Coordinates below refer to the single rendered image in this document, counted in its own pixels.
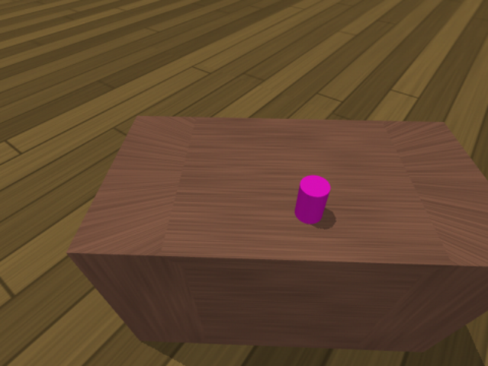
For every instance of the can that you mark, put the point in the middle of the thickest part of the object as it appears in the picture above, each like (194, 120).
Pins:
(311, 199)

